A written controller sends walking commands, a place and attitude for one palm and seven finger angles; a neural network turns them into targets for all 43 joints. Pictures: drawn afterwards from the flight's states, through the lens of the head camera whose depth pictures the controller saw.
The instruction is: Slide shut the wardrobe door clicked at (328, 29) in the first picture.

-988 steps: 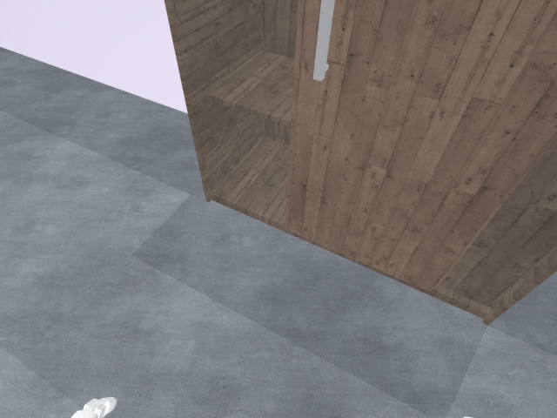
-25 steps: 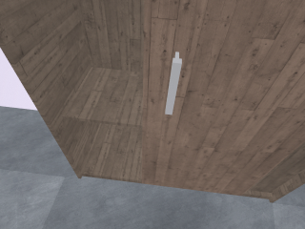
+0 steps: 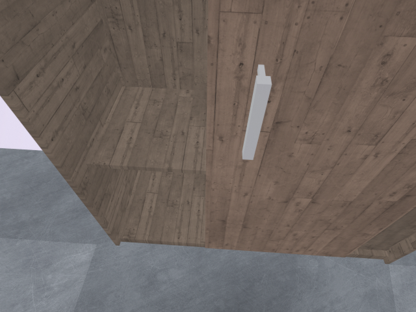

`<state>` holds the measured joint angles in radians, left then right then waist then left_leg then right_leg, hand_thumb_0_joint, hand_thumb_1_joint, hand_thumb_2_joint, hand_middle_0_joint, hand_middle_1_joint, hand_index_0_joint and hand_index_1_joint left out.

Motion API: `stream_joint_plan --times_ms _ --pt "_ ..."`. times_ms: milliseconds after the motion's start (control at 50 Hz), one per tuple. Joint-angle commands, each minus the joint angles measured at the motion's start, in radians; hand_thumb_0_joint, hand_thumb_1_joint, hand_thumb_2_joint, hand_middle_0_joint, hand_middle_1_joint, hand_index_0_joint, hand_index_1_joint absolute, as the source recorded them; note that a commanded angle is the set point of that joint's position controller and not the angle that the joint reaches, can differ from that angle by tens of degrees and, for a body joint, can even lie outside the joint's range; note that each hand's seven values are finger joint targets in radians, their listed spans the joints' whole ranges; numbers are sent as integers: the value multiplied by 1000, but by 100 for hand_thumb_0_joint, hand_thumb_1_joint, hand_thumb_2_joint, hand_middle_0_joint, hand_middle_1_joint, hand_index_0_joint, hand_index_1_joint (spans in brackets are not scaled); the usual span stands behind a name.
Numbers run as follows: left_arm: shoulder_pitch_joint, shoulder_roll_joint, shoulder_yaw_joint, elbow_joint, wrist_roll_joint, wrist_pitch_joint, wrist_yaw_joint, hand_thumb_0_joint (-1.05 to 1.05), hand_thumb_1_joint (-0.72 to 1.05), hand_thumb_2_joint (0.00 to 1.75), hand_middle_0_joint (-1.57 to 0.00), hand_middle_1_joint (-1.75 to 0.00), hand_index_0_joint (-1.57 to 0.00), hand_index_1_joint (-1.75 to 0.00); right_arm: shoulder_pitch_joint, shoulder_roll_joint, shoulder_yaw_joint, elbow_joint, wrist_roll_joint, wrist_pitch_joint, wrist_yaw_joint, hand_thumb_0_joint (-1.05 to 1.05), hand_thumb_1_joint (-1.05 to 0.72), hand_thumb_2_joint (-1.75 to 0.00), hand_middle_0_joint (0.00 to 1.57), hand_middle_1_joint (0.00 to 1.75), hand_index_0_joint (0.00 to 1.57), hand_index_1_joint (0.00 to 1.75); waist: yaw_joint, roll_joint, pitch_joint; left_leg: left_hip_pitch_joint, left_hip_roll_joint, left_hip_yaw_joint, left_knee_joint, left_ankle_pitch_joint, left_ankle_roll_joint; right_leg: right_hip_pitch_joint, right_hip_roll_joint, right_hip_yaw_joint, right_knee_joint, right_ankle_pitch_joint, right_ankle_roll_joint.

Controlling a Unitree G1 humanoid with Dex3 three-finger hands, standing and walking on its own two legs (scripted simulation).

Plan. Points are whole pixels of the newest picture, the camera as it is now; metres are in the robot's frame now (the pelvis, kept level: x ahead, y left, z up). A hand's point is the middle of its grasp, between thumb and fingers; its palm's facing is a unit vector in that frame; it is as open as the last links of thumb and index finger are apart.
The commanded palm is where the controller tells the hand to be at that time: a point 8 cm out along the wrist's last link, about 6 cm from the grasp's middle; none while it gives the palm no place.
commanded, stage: shuffle to correct the standing spot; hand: right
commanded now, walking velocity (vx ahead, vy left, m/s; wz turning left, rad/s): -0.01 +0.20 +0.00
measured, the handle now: (253, 116) +0.45 -0.06 +0.14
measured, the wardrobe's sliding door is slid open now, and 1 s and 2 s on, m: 0.41 0.41 0.41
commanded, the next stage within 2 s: come to a stop and stand still in 0.24 s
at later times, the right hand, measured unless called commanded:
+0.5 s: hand out of the picture +0.11 -0.10 -0.16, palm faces -0.01 +0.96 -0.27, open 7.4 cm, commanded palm none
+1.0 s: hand out of the picture +0.05 -0.14 -0.17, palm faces +0.06 +0.96 -0.28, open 7.4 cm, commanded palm none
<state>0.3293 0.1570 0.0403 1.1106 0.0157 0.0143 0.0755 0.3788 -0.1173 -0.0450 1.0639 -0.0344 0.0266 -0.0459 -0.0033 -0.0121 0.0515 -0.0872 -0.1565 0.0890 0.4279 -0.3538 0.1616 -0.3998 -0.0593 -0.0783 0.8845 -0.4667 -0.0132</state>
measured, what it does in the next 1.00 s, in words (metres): steps on the spot: right foot, then left foot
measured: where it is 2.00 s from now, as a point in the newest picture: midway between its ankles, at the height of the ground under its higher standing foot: outside the picture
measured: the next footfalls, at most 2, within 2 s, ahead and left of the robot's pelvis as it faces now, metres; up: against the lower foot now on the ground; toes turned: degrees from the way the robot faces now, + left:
right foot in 0.08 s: +0.08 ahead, -0.10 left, +0.00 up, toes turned -6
left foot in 0.34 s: +0.08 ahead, +0.23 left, +0.00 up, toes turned +0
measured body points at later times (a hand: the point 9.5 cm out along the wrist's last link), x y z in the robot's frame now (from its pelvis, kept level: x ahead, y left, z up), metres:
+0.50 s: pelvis +0.05 +0.10 +0.00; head +0.10 +0.12 +0.44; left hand +0.08 +0.35 -0.16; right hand +0.11 -0.15 -0.14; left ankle +0.04 +0.23 -0.73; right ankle +0.03 -0.04 -0.73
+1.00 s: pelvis +0.00 +0.08 +0.00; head +0.01 +0.07 +0.45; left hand +0.05 +0.30 -0.15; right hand +0.05 -0.19 -0.15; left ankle +0.02 +0.20 -0.70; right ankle +0.03 -0.05 -0.73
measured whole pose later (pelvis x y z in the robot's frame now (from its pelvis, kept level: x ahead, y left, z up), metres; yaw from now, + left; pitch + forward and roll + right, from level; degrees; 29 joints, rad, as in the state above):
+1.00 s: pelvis +0.00 +0.08 +0.00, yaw -1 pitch -3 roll -2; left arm 0.25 0.14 0.02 0.98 0.02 0.01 0.02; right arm 0.23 -0.25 -0.06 0.96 -0.03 0.06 -0.04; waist -0.01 0.07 0.06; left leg -0.40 0.02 -0.07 0.90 -0.42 -0.02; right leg -0.26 0.02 -0.04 0.57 -0.26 -0.01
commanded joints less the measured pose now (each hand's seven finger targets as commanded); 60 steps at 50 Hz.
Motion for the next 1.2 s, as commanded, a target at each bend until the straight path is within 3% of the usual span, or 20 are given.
stream_joint_plan --times_ms 0,20,40,60,80,120,180,280,340,420,500,540,620,700,840,860,900,980,1120,1180 --pt "163 62 1 -30 2 -20 13 0 90 90 -20 -30 -20 -30 -20 -145 -17 -73 4 -7 -2 0 -90 -90 20 30 20 30 84 47 -10 -37 241 -173 74 958 -125 117 27 -55 -281 158 -39" --pt "242 80 9 -1 0 -22 18 0 90 90 -20 -30 -20 -30 -47 -153 -18 -87 13 -7 7 0 -90 -90 20 30 20 30 122 48 -24 -137 206 -138 208 927 -199 272 9 -32 -392 306 -67" --pt "306 144 21 4 12 -22 29 0 90 90 -20 -30 -20 -30 -38 -121 -20 -101 23 -5 12 0 -90 -90 20 30 20 30 152 -90 -41 -267 137 -110 503 595 -252 339 -199 247 -519 379 -161" --pt "257 206 28 -31 10 -17 29 0 90 90 -20 -30 -20 -30 -16 -106 -15 -119 30 1 21 0 -90 -90 20 30 20 30 112 -250 -29 -467 72 -140 815 -161 -270 307 -466 617 -619 502 -301" --pt "118 208 27 -74 4 -15 17 0 90 90 -20 -30 -20 -30 -6 -158 -27 -127 6 18 23 0 -90 -90 20 30 20 30 43 -79 11 -436 145 -261 873 -190 -184 150 -482 604 -666 315 -301" --pt "-59 163 17 -114 10 -38 13 0 90 90 -20 -30 -20 -30 -21 -133 -22 -119 -12 31 33 0 -90 -90 20 30 20 30 -31 -115 107 -450 175 -237 816 -72 -174 18 -329 373 -650 278 -178" --pt "-87 189 29 -121 16 -35 -1 0 90 90 -20 -30 -20 -30 -1 -136 -20 -118 3 43 46 0 -90 -90 20 30 20 30 -36 -104 11 -336 195 -165 583 -31 -191 42 -224 173 -587 309 -112" --pt "-36 224 61 -118 13 1 -28 0 90 90 -20 -30 -20 -30 -28 -133 -12 -131 4 19 39 0 -90 -90 20 30 20 30 3 -84 -36 -156 149 -16 116 119 -209 58 -176 120 -418 303 -49" --pt "12 116 51 -138 0 15 -41 0 90 90 -20 -30 -20 -30 -40 -259 -28 -146 -3 -3 23 0 -90 -90 20 30 20 30 20 249 -92 -84 352 -298 -41 398 -102 -21 20 -21 -137 109 43" --pt "-12 71 21 -124 -11 7 -42 0 90 90 -20 -30 -20 -30 -139 -237 -16 -138 5 -35 0 0 -90 -90 20 30 20 30 45 195 -88 -86 392 -283 42 791 -34 51 1 57 -188 33 47" --pt "-11 153 28 -115 -12 -7 -30 0 90 90 -20 -30 -20 -30 -134 -214 -19 -159 26 -34 -8 0 -90 -90 20 30 20 30 19 -1 -153 -106 300 -164 206 843 -134 285 -66 65 -344 829 6" --pt "-40 154 33 -130 -9 5 -28 0 90 90 -20 -30 -20 -30 -112 -234 -28 -149 16 -28 -8 0 -90 -90 20 30 20 30 -1 -48 -110 -124 320 -189 170 842 -123 259 -51 39 -259 825 11" --pt "-98 110 31 -178 -9 32 -34 0 90 90 -20 -30 -20 -30 -51 -303 -52 -119 -4 -17 -26 0 -90 -90 20 30 20 30 -59 170 -120 103 544 -400 41 1092 73 -77 59 85 49 -115 68" --pt "-111 101 32 -201 -9 42 -45 0 90 90 -20 -30 -20 -30 -144 -290 -49 -173 -11 -15 -33 0 -90 -90 20 30 20 30 -18 163 -131 29 482 -304 51 910 59 -100 52 127 212 -64 79" --pt "36 86 12 -155 -13 11 -65 0 90 90 -20 -30 -20 -30 -193 -267 -36 -214 -1 0 -15 0 -90 -90 20 30 20 30 49 151 -46 -336 344 -252 6 36 -83 323 68 19 -394 230 40" --pt "58 112 11 -144 -11 -1 -60 0 90 90 -20 -30 -20 -30 -188 -223 -24 -215 4 4 -11 0 -90 -90 20 30 20 30 57 48 -28 -394 277 -207 84 -105 -119 369 20 69 -485 201 22" --pt "53 196 21 -162 12 -8 -52 0 90 90 -20 -30 -20 -30 -171 -139 -6 -217 24 3 -5 0 -90 -90 20 30 20 30 50 -241 54 -393 116 -117 445 -208 -195 116 -221 443 -717 -25 -112" --pt "-121 169 3 -190 11 -22 -49 0 90 90 -20 -30 -20 -30 -67 -179 -16 -146 2 11 14 0 -90 -90 20 30 20 30 -50 -153 59 -321 168 -154 690 -44 -182 -65 -179 368 -754 -164 -124" --pt "5 175 22 -127 6 -2 -36 0 90 90 -20 -30 -20 -30 25 -131 11 -112 15 -13 19 0 -90 -90 20 30 20 30 -13 -33 8 -84 157 -92 -14 -28 -156 37 -143 261 -577 -136 -80" --pt "62 71 1 -127 -9 5 -41 0 90 90 -20 -30 -20 -30 39 -214 13 -93 8 -24 -5 0 -90 -90 20 30 20 30 25 258 35 -103 366 -408 -293 -207 -74 -57 60 38 -228 -25 16"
